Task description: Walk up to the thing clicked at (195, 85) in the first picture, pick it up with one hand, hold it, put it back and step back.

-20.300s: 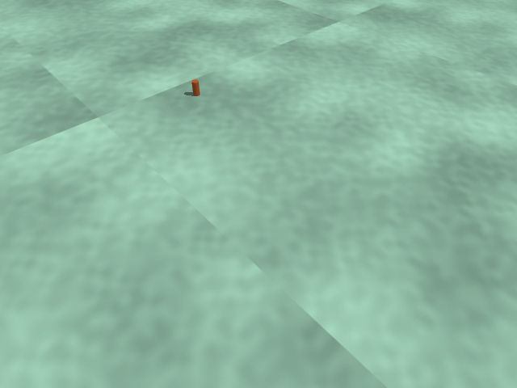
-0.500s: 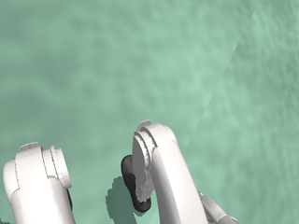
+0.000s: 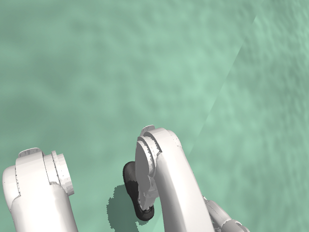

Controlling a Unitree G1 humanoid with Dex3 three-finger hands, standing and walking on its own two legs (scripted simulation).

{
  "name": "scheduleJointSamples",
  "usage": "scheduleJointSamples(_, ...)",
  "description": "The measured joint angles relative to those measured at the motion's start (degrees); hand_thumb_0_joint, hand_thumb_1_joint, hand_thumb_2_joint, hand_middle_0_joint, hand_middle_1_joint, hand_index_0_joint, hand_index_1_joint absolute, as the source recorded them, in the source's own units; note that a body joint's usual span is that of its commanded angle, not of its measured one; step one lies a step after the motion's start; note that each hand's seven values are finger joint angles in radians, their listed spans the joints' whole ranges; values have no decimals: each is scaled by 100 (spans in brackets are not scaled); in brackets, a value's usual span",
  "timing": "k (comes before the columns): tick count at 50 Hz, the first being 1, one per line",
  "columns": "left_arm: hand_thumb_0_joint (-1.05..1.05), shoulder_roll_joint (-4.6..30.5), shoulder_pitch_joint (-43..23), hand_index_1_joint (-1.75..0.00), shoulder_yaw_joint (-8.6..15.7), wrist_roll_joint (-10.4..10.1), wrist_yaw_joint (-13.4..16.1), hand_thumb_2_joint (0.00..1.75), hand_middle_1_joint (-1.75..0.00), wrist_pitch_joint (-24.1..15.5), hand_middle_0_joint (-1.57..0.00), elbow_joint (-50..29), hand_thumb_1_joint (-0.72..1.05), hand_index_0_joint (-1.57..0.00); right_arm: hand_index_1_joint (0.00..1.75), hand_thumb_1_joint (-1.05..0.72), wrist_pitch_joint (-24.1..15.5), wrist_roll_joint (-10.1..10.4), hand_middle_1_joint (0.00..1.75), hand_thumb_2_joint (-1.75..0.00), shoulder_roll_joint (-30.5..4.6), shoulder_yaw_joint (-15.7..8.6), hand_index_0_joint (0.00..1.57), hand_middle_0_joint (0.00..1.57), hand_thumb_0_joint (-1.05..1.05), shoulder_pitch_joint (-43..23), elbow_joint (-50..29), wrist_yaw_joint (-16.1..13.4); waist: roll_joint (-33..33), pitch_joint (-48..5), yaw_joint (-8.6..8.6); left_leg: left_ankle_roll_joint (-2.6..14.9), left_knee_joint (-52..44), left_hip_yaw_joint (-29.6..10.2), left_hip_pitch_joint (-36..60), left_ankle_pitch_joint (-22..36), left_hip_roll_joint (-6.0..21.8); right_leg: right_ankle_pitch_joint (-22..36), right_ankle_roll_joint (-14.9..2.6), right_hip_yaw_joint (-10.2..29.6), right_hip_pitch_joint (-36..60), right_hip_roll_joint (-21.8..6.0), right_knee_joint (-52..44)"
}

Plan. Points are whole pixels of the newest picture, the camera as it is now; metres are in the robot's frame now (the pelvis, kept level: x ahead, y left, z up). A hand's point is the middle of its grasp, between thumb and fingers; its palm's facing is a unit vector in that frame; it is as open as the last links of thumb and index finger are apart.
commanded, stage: close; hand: left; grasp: from above
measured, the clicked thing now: out of the picture +0.42 +0.39 -0.25
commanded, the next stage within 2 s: settle in 0.56 s
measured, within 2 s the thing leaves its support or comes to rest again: leaves its support in 1.04 s
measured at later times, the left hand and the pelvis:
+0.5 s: hand out of the picture +0.40 +0.37 -0.22, palm faces -0.44 -0.18 -0.88, open 7.8 cm; pelvis +0.00 +0.00 +0.00, yaw +0 degrees
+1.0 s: hand out of the picture +0.41 +0.37 -0.22, palm faces -0.41 -0.16 -0.90, open 6.6 cm; pelvis +0.00 +0.00 +0.00, yaw +1 degrees
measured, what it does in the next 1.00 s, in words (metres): stands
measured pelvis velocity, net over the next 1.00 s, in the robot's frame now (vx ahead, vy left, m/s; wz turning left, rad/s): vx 0.00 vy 0.00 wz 0.01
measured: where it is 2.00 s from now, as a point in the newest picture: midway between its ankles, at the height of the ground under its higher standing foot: (105, 215)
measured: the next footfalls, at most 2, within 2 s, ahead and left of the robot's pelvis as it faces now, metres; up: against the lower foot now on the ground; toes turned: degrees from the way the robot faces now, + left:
none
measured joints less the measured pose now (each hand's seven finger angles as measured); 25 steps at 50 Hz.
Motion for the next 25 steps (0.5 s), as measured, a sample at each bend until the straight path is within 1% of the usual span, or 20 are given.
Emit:
scheduleJointSamples(10, 0, -62, 51, -81, -14, -36, -60, 67, -86, -9, -54, -30, 14, -58, 30, -90, -3, 23, 30, -90, 10, -11, 20, 20, 0, 35, -10, 21, 16, -15, 30, 10, -1, 16, -5, 30, -7, 18, 0, 11, 2, -5, 5)
scheduleJointSamples(13, 0, -58, 75, -79, 23, -12, -65, 64, -83, -29, -57, -31, 17, -61, 30, -90, 5, 24, 30, -90, -2, -15, 20, 20, 0, 46, -8, 12, 22, -25, 37, 20, -2, 17, -11, 30, -1, 22, 8, 12, -4, 0, -2)
scheduleJointSamples(21, -1, -1, -9, -72, -53, 56, -48, 57, -77, -88, -67, 119, 22, -71, 30, -90, -25, 27, 30, -90, -54, -5, 20, 20, 0, 64, -20, 24, 4, -11, 9, 21, 6, 39, 0, 41, -10, 18, 6, 30, 7, -10, 22)
scheduleJointSamples(25, -2, 21, 2, -69, -37, 96, -48, 52, -74, -133, -71, 125, 25, -77, 30, -90, -54, 24, 30, -90, -73, -7, 20, 20, 0, 82, -40, 19, 6, -1, 16, 20, 13, 31, 0, 37, 2, 31, 9, 26, -5, 2, 24)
